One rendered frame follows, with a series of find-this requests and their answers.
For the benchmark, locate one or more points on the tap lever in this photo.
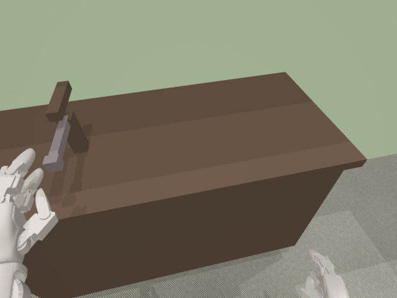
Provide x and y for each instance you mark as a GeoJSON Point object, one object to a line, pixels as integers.
{"type": "Point", "coordinates": [54, 161]}

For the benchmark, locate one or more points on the robot left forearm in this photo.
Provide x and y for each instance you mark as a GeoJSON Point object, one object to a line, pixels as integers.
{"type": "Point", "coordinates": [12, 280]}

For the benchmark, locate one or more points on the left robot hand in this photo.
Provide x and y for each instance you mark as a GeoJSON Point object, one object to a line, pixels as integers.
{"type": "Point", "coordinates": [16, 198]}

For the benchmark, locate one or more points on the counter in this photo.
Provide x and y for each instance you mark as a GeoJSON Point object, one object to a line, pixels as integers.
{"type": "Point", "coordinates": [169, 180]}

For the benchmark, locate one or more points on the right robot hand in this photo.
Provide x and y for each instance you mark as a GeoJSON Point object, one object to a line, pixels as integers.
{"type": "Point", "coordinates": [329, 283]}

